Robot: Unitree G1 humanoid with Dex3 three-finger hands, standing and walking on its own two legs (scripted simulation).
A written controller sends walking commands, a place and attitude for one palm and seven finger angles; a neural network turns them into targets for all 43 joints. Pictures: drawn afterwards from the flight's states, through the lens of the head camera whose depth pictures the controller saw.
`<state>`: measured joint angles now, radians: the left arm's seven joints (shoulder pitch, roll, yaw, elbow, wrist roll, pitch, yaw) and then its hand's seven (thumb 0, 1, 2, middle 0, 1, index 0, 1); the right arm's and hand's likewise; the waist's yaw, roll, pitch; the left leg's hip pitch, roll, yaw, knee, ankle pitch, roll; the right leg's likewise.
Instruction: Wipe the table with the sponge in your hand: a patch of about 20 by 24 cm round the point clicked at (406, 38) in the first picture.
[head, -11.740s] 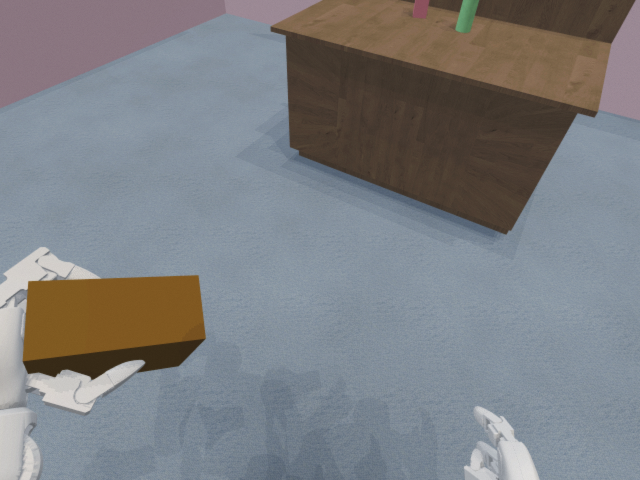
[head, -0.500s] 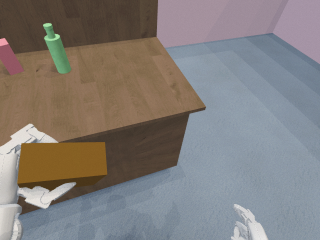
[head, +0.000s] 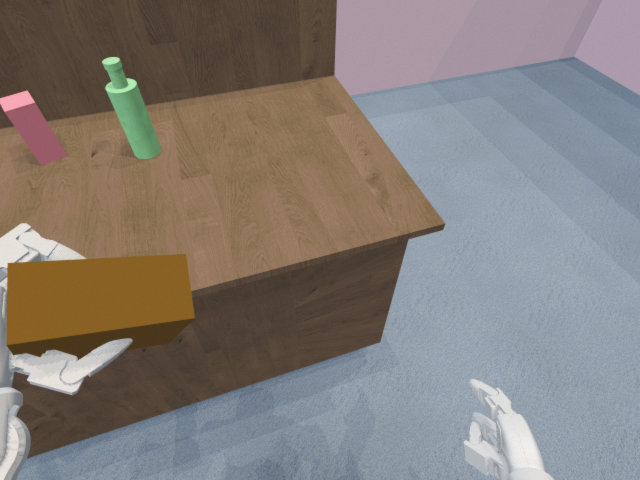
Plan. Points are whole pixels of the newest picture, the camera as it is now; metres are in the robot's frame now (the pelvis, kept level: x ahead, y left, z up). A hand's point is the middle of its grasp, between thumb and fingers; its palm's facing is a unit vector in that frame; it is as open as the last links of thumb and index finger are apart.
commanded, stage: shuffle to correct the standing spot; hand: left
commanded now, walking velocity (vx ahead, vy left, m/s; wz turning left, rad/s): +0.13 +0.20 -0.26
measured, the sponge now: (131, 307) +0.24 +0.21 +0.15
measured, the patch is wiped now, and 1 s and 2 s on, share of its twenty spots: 0.00 0.00 0.00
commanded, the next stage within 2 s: none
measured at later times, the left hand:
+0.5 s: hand (81, 269) +0.27 +0.25 +0.18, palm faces +0.25 -0.85 -0.47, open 9.9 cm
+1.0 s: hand out of the picture +0.28 +0.39 +0.19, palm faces +0.35 -0.85 -0.40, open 9.9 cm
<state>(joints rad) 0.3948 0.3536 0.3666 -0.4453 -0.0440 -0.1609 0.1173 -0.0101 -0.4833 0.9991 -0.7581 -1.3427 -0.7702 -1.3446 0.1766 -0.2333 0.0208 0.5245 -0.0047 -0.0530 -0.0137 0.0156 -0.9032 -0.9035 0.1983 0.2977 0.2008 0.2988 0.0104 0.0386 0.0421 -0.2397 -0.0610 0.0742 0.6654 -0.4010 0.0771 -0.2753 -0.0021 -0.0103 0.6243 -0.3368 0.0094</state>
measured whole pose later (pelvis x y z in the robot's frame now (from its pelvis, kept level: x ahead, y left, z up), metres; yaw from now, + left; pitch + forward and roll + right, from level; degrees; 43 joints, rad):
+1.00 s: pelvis +0.05 +0.17 +0.00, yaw -3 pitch -2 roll +0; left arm 0.47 0.36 0.36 -0.56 -0.05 -0.20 0.14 -0.01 -0.48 1.01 -0.76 -1.34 -0.77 -1.35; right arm 0.13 -0.20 0.02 0.61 0.01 -0.08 0.01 0.02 -0.90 -0.90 0.20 0.30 0.20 0.30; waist 0.02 0.01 0.07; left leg -0.41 0.01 0.02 0.90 -0.43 0.01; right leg -0.26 -0.10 -0.05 0.61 -0.31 0.04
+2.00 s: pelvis +0.09 +0.35 +0.02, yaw -5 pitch -1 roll -1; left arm 0.46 0.35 0.33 -0.53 -0.04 -0.10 0.11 -0.01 -0.49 1.01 -0.76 -1.35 -0.77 -1.35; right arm 0.19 -0.16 0.05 0.59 -0.01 -0.09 -0.05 0.02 -0.90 -0.90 0.20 0.30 0.20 0.30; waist 0.01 -0.03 0.05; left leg -0.18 -0.03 0.06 0.38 -0.18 0.06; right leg -0.35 0.03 -0.06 0.68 -0.30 -0.01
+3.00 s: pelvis +0.07 +0.27 +0.02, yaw -5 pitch -2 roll +1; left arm 0.44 0.33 0.31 -0.49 -0.07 -0.10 0.15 -0.01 -0.49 1.02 -0.76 -1.35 -0.77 -1.35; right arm 0.13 -0.21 0.01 0.59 0.01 0.00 -0.05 0.02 -0.90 -0.90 0.20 0.30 0.20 0.30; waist 0.02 0.02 0.06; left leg -0.17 0.03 -0.02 0.41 -0.21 0.01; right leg -0.17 0.15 -0.10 0.26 -0.08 -0.04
